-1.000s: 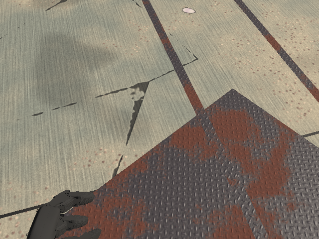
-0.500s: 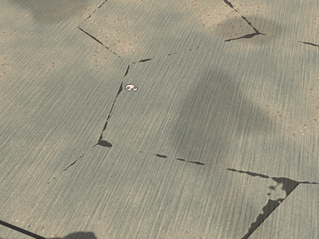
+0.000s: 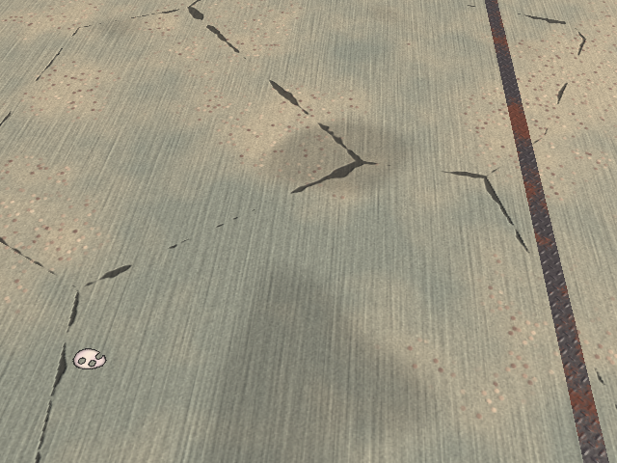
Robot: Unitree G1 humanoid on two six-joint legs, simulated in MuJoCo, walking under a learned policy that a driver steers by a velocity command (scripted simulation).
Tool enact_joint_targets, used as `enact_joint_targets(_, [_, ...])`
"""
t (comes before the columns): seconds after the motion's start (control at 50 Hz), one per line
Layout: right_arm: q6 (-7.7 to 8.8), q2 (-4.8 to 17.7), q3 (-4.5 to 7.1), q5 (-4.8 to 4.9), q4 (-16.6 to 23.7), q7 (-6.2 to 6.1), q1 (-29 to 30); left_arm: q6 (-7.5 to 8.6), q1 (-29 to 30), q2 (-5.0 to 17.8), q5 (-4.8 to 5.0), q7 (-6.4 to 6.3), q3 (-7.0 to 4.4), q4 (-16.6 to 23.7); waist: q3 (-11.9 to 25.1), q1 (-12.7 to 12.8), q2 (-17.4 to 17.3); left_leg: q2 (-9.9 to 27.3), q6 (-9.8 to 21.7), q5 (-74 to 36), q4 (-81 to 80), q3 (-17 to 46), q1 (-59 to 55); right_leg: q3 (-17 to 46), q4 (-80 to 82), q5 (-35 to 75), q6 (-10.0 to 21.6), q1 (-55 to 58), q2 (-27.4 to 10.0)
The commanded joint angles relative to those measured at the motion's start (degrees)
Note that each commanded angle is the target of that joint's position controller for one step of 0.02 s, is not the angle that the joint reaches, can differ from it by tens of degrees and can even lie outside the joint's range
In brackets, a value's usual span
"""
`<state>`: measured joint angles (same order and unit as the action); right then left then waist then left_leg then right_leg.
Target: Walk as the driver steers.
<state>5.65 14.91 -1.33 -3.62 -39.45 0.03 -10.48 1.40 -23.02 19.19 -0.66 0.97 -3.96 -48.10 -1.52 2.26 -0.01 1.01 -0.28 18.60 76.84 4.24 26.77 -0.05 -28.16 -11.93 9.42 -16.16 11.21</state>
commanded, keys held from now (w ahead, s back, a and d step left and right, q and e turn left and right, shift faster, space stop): w+e+shift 1.00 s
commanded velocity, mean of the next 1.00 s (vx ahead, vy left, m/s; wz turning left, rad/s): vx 1.00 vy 0.00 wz -0.95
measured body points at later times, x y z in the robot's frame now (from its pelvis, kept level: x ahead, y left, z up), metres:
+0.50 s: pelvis +0.47 +0.02 +0.01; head +0.49 +0.01 +0.46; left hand +0.78 +0.18 -0.07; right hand +0.35 -0.27 -0.10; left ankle +0.45 +0.16 -0.73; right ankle +0.46 -0.09 -0.63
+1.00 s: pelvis +0.86 -0.24 +0.01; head +0.89 -0.25 +0.45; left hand +1.08 -0.04 -0.12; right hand +0.84 -0.57 -0.04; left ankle +1.14 -0.26 -0.67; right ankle +0.76 -0.18 -0.73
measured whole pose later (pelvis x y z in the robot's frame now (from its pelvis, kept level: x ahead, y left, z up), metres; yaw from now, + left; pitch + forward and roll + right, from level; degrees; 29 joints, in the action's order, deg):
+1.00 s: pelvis +0.86 -0.24 +0.01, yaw -54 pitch +1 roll -1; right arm 2.7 15.3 -1.1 -2.3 -32.1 1.0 -1.8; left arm 2.8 -26.8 19.0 -0.4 0.9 -4.1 -46.5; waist -2.1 5.4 0.4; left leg 7.9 -4.1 4.8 43.8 5.8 40.7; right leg 10.5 -20.1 -18.6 9.6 -0.9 12.1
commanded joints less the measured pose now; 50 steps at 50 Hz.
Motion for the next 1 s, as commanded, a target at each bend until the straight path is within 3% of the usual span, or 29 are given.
enact_joint_targets(0.02, [-1.78, 6.5, 0.65, -1.21, 6.2, 0.50, 0.0, 2.34, 0.5, 6.8, 0.31, -0.16, -1.32, 3.8, -3.4, -4.9, -2.8, 4.4, -1.7, 1.8, -10.0, -0.9, 9.4, 24.4, 18.8, -2.5, 10.1, -2.9, -14.3])
enact_joint_targets(0.08, [-1.71, 5.1, -0.42, 0.49, 10.4, 1.52, 10.3, 3.06, 0.8, 7.8, 0.60, -0.02, -2.05, 4.5, -6.1, -2.1, 0.3, 4.2, -3.3, -12.9, -28.6, -4.2, 3.0, 20.3, 21.7, 4.9, 8.0, -10.4, -10.4])
enact_joint_targets(0.12, [-1.50, 4.3, -0.67, 1.46, 11.0, 1.68, 13.3, 3.19, -1.1, 8.5, 1.31, 0.36, -2.63, 4.1, -4.2, 0.8, 1.8, 2.2, -2.9, -23.2, -37.5, -5.2, -1.8, 19.8, 20.6, 14.3, 5.3, -7.3, -10.0])
enact_joint_targets(0.18, [-1.06, 6.0, -0.04, 1.85, 11.5, 1.17, 15.1, 2.91, -3.1, 9.7, 1.40, 0.03, -3.35, 3.6, -1.5, 2.8, 3.2, 0.2, -1.7, -24.4, -44.9, -4.1, -3.7, 21.9, 15.8, 23.9, 2.9, 3.6, -11.9])
enact_joint_targets(0.22, [-0.62, 9.0, 1.32, 1.75, 9.9, 0.29, 9.7, 2.79, -2.2, 11.2, 0.96, -0.59, -3.77, 3.9, 3.1, 0.1, 3.1, -2.2, -0.7, -17.8, -48.2, -3.5, -11.2, 22.7, 6.1, 36.4, 0.5, 9.4, -12.3])
enact_joint_targets(0.24, [-0.29, 11.3, 2.53, 2.03, 7.8, -0.41, 1.6, 2.84, -0.8, 13.0, 0.54, -0.46, -4.07, 4.2, 8.7, -4.5, 2.5, -2.8, 0.0, -12.7, -48.2, -3.7, -20.0, 21.7, -4.5, 40.7, -0.8, 9.8, -11.4])
enact_joint_targets(0.26, [0.05, 13.8, 3.92, 1.69, 5.2, -1.46, -10.6, 3.40, 2.6, 12.3, 0.24, -0.27, -3.85, 5.0, 14.4, -11.3, 2.0, 1.5, 1.2, -7.9, -45.8, -0.8, -34.4, 20.4, -19.0, 35.3, -1.9, 2.5, -9.5])
enact_joint_targets(0.28, [0.16, 17.7, 5.54, 0.17, 3.1, -2.72, -23.8, 4.20, 3.9, 4.0, -0.26, -0.52, -1.58, 6.9, 22.8, -14.9, -7.8, 16.2, 2.3, 13.0, -46.4, 13.6, -48.0, 15.4, -39.0, 3.5, -1.3, -7.2, -6.4])
enact_joint_targets(0.3, [-0.45, 22.6, 6.74, -0.81, 3.7, -2.13, -16.7, 3.90, -4.0, -0.7, 2.98, -0.19, 0.38, 11.1, 29.9, -5.8, -28.6, 29.3, 9.0, 26.1, -60.6, 49.4, -54.7, 8.9, -52.9, -17.8, -3.0, -23.3, -2.7])
enact_joint_targets(0.32, [-0.99, 15.5, 6.30, -0.27, 5.3, -1.77, -10.3, 2.52, 1.2, 4.5, 0.93, -0.89, 0.17, 8.5, 19.7, -6.9, -14.4, 25.3, 9.3, 33.8, -62.3, 45.0, -46.8, 7.2, -55.5, -10.8, -2.3, -29.8, -8.8])
enact_joint_targets(0.34, [-1.11, 10.6, 5.07, 0.32, 5.0, -1.56, -7.6, 1.94, 6.7, 6.1, -0.24, -0.33, -0.35, 8.7, 11.9, -7.6, -7.2, 22.0, 8.2, 23.8, -60.8, 32.3, -39.5, 5.6, -52.3, -6.1, -2.7, -30.2, -11.1])
enact_joint_targets(0.36, [-1.14, 8.5, 4.60, 0.07, 3.5, -1.28, -7.7, 1.43, 9.1, 5.7, -0.67, 0.42, -0.38, 8.9, 7.3, -7.1, -2.0, 19.7, 7.6, 10.9, -61.0, 23.5, -33.3, 5.0, -50.1, -4.5, -3.3, -28.8, -12.8])
enact_joint_targets(0.38, [-0.86, 8.1, 4.40, 0.24, 1.5, -1.44, -9.5, 0.80, 11.5, 4.3, -1.40, 1.37, -0.18, 10.0, 4.4, -6.4, -2.4, 17.7, 6.9, 3.2, -61.6, 16.7, -29.5, 5.1, -48.7, -4.6, -3.6, -28.4, -14.4])
enact_joint_targets(0.42, [0.18, 6.1, 4.01, 1.55, -2.0, -0.77, -12.0, -0.82, 13.2, 1.3, -1.44, 2.47, 0.73, 11.9, 1.5, -4.4, -5.6, 16.1, 5.3, -7.0, -63.1, 8.2, -26.1, 4.4, -47.6, -4.7, -4.0, -29.2, -16.4])
enact_joint_targets(0.44, [0.60, 5.3, 3.87, 2.23, -3.1, -0.32, -12.4, -1.39, 14.4, 0.3, -1.38, 2.78, 1.15, 13.0, 0.8, -3.7, -5.1, 15.8, 4.6, -11.6, -64.1, 4.2, -25.5, 3.9, -47.3, -4.0, -4.0, -30.5, -16.9])
enact_joint_targets(0.52, [1.87, 6.6, 4.18, 2.15, -4.1, 0.06, -8.2, -1.77, 21.3, 0.6, -1.16, 3.92, 2.17, 17.5, -3.2, -0.7, -5.1, 12.5, 3.0, -24.2, -68.8, -10.5, -20.0, 0.3, -36.7, 7.3, -4.2, -28.8, -16.7])
enact_joint_targets(0.58, [1.93, 8.8, 4.61, 2.12, -6.2, -0.23, -11.2, -1.56, 27.2, 0.3, -1.11, 5.14, 2.93, 18.8, -6.7, -1.9, -2.0, 9.9, 1.3, -36.9, -70.7, -18.8, -20.0, -7.8, -21.2, 12.6, -1.8, -20.9, -13.6])
enact_joint_targets(0.64, [0.75, 13.6, 5.73, 2.24, -6.3, -1.25, -14.4, -1.15, 23.0, 2.1, -1.04, 4.59, 2.28, 16.7, -1.6, 1.2, -5.1, 11.6, 0.0, -74.4, -58.5, -20.5, -28.0, -12.4, -16.6, 8.5, 1.3, -10.5, -7.1])
enact_joint_targets(0.68, [-1.21, 16.7, 6.68, 1.81, -4.8, -1.88, -10.7, -0.77, 5.3, 6.0, -0.96, 3.32, 0.19, 11.7, 7.2, 10.7, -7.0, 14.4, 1.0, -82.2, -35.4, -18.7, -24.7, -9.7, -15.9, 3.3, 4.0, 8.6, -4.4])
enact_joint_targets(0.7, [-1.88, 16.2, 6.70, 1.47, -3.6, -1.53, -8.4, -0.51, -6.1, 8.5, -0.78, 2.00, -1.64, 7.5, 11.6, 14.8, -4.2, 13.0, 1.3, -67.7, -16.6, -18.0, -14.8, -4.9, -10.9, 1.8, 6.0, 24.6, -4.4])
enact_joint_targets(0.72, [-1.91, 10.6, 5.70, 0.95, -2.3, -0.33, -7.7, -1.31, -2.6, 12.5, 0.93, 0.37, -3.62, 7.0, 7.9, 9.7, 9.0, 1.0, -0.2, -4.5, 6.0, -17.9, 1.6, 7.8, -6.6, -1.0, 7.9, 30.7, -11.0])
enact_joint_targets(0.74, [-0.95, 8.7, 4.64, 2.07, 5.0, -0.34, -12.0, -2.30, 1.5, 19.3, -1.44, 0.43, -4.56, 10.6, 17.9, 3.1, 14.5, -3.3, -2.8, 11.3, 23.3, -7.4, 22.1, 39.9, 0.7, 0.9, 20.3, 46.6, -24.7])
enact_joint_targets(0.76, [0.69, 11.0, 4.26, 1.70, 6.4, -0.28, -5.5, -2.65, -1.1, 16.9, -1.03, -0.55, -4.61, 11.6, 19.3, 6.7, 2.5, -0.7, -2.2, 5.9, 20.2, 0.6, 26.3, 47.6, 10.3, -9.5, 19.7, 43.9, -26.3])
enact_joint_targets(0.78, [1.44, 10.7, 3.89, 1.84, 6.2, -0.23, -3.8, -2.08, 0.5, 13.8, -0.68, -1.15, -4.00, 9.7, 8.8, 3.8, -2.1, 2.2, -1.6, 3.2, 12.5, 1.2, 25.8, 44.7, 14.2, -10.5, 17.2, 33.0, -25.2])
enact_joint_targets(0.8, [1.27, 10.1, 3.65, 1.28, 6.0, -0.37, -2.9, -1.14, 2.0, 11.5, -0.51, -1.36, -3.28, 8.5, 3.0, 0.2, -5.1, 4.2, -1.8, 3.1, 5.8, 0.9, 21.6, 39.5, 14.8, -5.3, 14.8, 22.5, -22.6])
enact_joint_targets(0.84, [-1.29, 9.5, 3.31, -0.62, 4.7, -0.54, -5.3, 0.83, 5.2, 8.8, -0.36, -1.67, -2.00, 8.6, -0.7, -4.6, -6.0, 6.1, -3.2, 5.6, -1.3, 1.0, 12.7, 31.0, 14.9, 3.8, 13.3, 7.5, -17.9])
enact_joint_targets(0.88, [-3.05, 8.1, 2.99, -0.70, 6.0, -0.27, -2.8, 2.19, 5.4, 7.9, 0.04, -1.16, -1.52, 8.3, -2.4, -5.5, -4.8, 7.2, -4.6, 6.8, -10.9, -0.4, 8.4, 26.2, 16.7, 4.6, 12.6, -1.7, -14.7])
enact_joint_targets(0.94, [-2.94, 4.6, 1.49, 0.92, 10.1, 0.85, 7.5, 3.05, 6.0, 8.5, 0.00, -0.61, -2.10, 8.3, -4.5, -3.1, -1.5, 5.9, -4.7, -11.8, -28.3, -2.6, -0.2, 21.7, 18.9, 5.9, 9.1, -10.6, -9.7])
enact_joint_targets(1.0, [-2.69, 5.4, 1.63, 2.43, 10.1, 1.13, 10.1, 3.21, 3.5, 9.7, 0.78, 0.15, -2.86, 7.3, -1.8, -0.1, 1.1, 2.7, -3.2, -23.3, -39.0, -3.4, -7.8, 22.5, 17.0, 14.4, 5.7, -5.9, -10.4])
Keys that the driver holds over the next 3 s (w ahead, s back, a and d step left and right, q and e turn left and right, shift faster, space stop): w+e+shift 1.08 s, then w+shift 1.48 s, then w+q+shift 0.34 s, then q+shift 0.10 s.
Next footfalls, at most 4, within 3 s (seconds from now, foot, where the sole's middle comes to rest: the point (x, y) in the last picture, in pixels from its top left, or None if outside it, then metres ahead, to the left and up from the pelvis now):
0.26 left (251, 462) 0.49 0.15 -0.76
0.72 right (411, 345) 0.78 -0.20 -0.76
1.10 left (460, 222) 1.19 -0.37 -0.76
1.54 right None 1.13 -0.84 -0.76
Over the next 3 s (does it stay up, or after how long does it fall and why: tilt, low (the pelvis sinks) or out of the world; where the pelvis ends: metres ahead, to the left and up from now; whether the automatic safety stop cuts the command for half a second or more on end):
stays up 1.57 -2.01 -0.01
